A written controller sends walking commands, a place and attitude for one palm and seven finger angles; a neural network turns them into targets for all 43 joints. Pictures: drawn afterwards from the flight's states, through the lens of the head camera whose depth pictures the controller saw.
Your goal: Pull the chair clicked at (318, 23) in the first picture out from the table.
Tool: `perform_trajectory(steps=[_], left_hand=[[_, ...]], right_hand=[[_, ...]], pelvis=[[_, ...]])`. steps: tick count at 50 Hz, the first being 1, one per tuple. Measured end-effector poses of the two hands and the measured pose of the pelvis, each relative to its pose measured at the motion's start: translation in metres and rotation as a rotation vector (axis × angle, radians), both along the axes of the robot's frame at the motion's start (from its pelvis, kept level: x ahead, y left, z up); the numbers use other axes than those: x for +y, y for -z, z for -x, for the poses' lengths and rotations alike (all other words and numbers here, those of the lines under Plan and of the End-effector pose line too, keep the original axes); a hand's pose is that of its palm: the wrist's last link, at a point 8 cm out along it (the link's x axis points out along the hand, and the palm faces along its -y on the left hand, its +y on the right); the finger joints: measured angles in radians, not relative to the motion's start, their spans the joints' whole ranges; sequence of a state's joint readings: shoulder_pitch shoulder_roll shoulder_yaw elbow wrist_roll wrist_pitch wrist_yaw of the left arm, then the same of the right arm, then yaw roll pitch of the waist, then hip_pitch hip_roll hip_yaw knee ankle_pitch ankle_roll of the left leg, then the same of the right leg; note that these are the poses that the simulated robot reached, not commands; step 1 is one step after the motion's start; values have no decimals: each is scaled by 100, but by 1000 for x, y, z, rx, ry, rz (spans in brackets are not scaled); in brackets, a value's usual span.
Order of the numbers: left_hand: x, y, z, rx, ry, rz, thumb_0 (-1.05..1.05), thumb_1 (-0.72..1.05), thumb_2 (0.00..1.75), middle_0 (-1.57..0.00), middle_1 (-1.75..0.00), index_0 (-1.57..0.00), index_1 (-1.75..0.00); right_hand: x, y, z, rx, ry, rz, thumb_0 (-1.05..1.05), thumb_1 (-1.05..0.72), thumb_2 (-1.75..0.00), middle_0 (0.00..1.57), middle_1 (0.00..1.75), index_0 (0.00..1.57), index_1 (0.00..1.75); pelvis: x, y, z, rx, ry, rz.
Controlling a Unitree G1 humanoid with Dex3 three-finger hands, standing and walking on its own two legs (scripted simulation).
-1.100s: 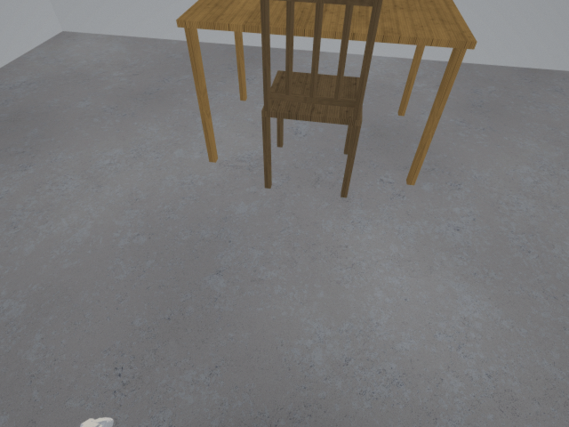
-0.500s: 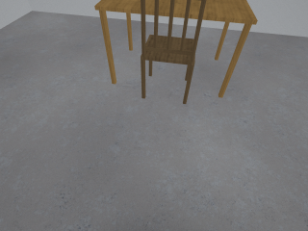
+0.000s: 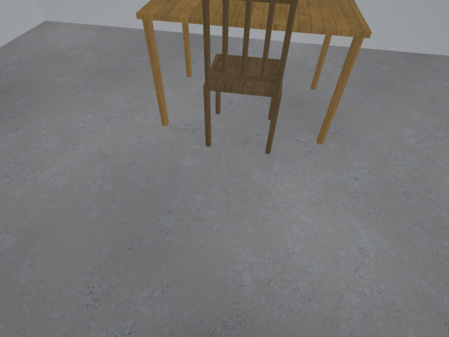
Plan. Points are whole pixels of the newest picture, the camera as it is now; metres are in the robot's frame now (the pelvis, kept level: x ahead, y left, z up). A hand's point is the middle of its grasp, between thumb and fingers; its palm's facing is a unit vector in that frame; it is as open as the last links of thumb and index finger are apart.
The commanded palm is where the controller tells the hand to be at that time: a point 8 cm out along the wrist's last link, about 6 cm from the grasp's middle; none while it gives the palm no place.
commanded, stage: look at it before walking up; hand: left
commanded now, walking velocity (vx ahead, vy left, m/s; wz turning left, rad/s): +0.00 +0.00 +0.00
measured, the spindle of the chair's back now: (246, 41) +1.39 -0.02 -0.06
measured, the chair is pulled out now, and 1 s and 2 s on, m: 0.00 0.00 0.00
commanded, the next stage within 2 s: walk to a spot facing it in 0.34 s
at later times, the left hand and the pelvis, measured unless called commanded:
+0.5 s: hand out of the picture +0.07 +0.24 -0.16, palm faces -0.02 -0.94 -0.33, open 7.4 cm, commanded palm none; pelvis +0.00 +0.00 +0.00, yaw +0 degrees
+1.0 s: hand out of the picture +0.13 +0.18 -0.21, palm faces -0.14 -0.98 -0.15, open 7.4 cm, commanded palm none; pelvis +0.13 +0.00 -0.03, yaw -9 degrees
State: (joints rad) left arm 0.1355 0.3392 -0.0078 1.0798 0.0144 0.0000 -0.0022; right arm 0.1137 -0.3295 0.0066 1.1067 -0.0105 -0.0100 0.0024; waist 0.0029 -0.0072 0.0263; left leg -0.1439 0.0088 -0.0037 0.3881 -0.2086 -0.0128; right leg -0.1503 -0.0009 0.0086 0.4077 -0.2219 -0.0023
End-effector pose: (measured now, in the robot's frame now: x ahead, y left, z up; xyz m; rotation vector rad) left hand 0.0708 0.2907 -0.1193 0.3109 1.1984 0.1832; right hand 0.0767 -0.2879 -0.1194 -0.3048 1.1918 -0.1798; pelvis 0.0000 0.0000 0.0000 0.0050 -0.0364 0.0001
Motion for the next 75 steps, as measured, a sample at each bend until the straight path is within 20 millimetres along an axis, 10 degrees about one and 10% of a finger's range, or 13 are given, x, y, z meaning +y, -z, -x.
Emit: perform_trajectory(steps=[27,44,49,57,62,68,75], left_hand=[[-5,6,12,43,-16,11,1,91,90,-21,-30,-20,-30],[-58,60,29,297,-56,180,1,91,90,-21,-30,-20,-29],[-61,60,-40,302,33,164,1,91,90,-21,-30,-20,-29],[-102,44,-246,-52,176,146,1,91,90,-20,-30,-20,-29],[-121,43,-296,-110,182,123,0,91,90,-20,-30,-20,-29],[-138,36,-299,28,186,143,1,91,90,-20,-30,-20,-29],[-135,42,-303,133,100,199,1,92,90,-21,-30,-20,-29]], right_hand=[[4,3,6,26,11,-4,1,-91,-90,20,29,21,30],[61,47,41,197,203,-105,1,-91,-90,20,29,20,30],[80,45,50,208,301,-127,0,-91,-90,20,29,20,30],[86,42,63,477,392,-225,0,-91,-90,20,29,21,30],[41,52,-7,397,408,-198,1,-91,-90,20,29,21,30],[-8,32,-155,75,342,-131,1,-91,-90,19,29,20,30],[-16,7,-294,-92,231,-111,0,-91,-90,19,29,20,30]], pelvis=[[0,0,-5,1,13,3],[7,33,-86,48,97,9],[2,31,-118,28,144,3],[-33,35,-184,13,191,15],[-56,37,-223,-8,197,15],[-64,15,-270,17,210,23],[-60,8,-336,27,207,45]])
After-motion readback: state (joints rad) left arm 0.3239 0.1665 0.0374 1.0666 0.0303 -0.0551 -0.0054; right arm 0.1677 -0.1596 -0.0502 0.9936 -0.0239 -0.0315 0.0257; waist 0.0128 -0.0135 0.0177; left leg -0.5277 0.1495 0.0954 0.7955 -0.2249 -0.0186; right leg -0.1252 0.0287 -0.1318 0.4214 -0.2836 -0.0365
